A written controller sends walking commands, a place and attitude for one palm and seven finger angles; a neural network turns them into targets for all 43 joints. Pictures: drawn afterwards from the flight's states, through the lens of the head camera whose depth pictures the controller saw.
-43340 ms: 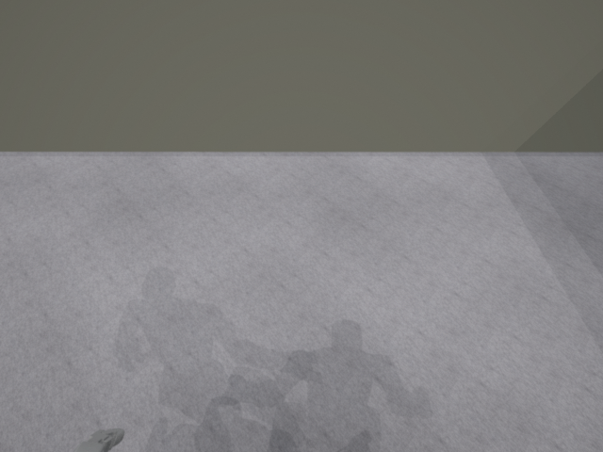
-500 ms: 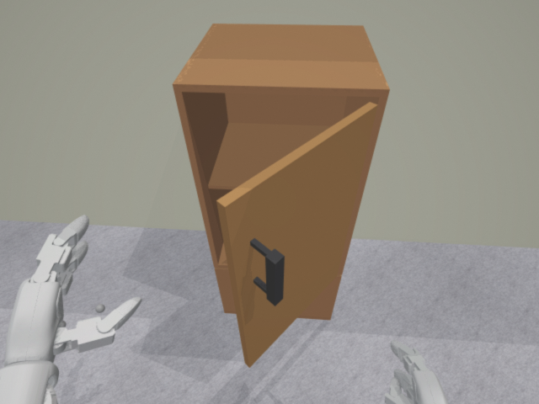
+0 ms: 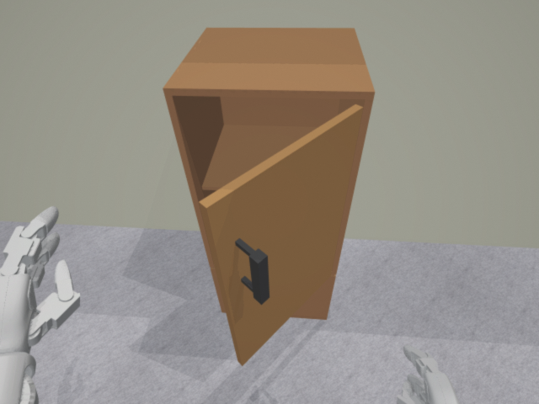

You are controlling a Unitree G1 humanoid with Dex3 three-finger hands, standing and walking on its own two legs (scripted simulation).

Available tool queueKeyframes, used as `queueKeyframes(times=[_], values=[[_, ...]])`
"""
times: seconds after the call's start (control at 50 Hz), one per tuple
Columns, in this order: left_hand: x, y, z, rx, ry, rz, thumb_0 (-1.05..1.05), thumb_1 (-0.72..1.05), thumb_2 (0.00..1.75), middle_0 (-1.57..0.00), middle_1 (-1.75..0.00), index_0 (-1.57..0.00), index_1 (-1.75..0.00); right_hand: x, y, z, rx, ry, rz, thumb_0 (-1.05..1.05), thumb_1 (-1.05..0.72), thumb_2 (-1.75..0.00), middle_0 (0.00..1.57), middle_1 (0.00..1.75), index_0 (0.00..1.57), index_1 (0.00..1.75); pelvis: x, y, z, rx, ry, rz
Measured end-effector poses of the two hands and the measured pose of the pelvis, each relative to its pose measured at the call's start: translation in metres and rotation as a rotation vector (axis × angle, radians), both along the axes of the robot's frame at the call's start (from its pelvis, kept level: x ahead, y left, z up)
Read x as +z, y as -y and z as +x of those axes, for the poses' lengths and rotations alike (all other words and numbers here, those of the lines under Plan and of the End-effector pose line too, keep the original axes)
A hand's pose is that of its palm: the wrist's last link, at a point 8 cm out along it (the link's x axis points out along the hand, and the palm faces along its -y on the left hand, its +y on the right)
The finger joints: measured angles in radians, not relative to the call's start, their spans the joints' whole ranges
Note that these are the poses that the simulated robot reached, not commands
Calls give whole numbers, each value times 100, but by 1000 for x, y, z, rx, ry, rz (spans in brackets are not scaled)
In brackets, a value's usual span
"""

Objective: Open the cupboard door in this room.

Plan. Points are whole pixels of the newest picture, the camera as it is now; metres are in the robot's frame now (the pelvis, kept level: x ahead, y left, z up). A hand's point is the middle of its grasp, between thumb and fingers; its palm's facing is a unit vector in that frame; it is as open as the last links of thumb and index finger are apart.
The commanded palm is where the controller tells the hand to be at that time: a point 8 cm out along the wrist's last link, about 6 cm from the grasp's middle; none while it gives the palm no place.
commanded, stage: draw the hand back to the body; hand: left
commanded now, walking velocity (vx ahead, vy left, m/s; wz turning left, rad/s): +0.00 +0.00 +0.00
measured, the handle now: (252, 271) +0.34 +0.08 +0.00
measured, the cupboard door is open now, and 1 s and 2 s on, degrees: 50 50 50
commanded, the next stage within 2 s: step back with the hand held close in 0.10 s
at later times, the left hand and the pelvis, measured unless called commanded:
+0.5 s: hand (98, 294) +0.19 +0.23 +0.14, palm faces +0.31 -0.81 -0.49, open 7.4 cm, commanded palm +0.14 +0.28 +0.17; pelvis -0.01 -0.01 +0.00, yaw -2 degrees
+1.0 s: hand out of the picture +0.09 +0.30 +0.15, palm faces +0.46 -0.73 -0.50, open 7.4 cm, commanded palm +0.03 +0.33 +0.17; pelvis -0.09 +0.02 -0.01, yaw +3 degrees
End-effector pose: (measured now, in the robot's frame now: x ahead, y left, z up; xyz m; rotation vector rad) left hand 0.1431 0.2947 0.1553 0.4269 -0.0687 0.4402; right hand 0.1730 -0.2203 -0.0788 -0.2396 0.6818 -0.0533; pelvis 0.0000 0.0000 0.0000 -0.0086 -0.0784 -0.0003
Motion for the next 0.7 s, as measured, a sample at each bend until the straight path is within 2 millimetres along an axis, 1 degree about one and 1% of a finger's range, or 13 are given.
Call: queueKeyframes(times=[0.16,0.24,0.34,0.44,0.52,0.62,0.7], values=[[14,12,-2,-6,33,43,2,89,90,-21,-30,-21,-31,-1,12,2,-12,20,13,2,-91,-90,20,30,20,30,0,12,0,-3,9,2],[14,17,-1,-7,31,41,2,89,90,-21,-30,-21,-30,-2,17,2,-16,19,21,2,-91,-90,20,30,20,30,0,18,-1,-4,7,5],[22,15,6,-18,51,112,2,89,90,-21,-30,-21,-31,-3,26,-1,-37,-6,17,2,-91,-90,20,30,20,30,0,22,-5,-4,-40,-10],[10,19,13,-69,-15,112,1,90,90,-21,-30,-21,-30,-3,38,-12,-98,-39,-4,2,-91,-90,20,30,20,30,-1,17,-10,-23,-76,-7],[4,22,13,-126,-53,114,2,89,90,-21,-30,-21,-31,-1,43,-25,-154,-55,-24,2,-91,-90,20,30,20,30,-1,10,-16,-35,-87,-2],[13,12,5,-161,-12,154,2,89,90,-22,-30,-22,-31,5,39,-43,-189,-59,-46,2,-91,-90,20,30,20,30,-3,2,-28,-42,-85,-2],[21,-1,-9,-159,39,177,2,89,90,-22,-30,-22,-31,10,29,-57,-189,-42,-53,2,-91,-90,20,30,20,30,-4,-6,-42,-43,-78,-5]])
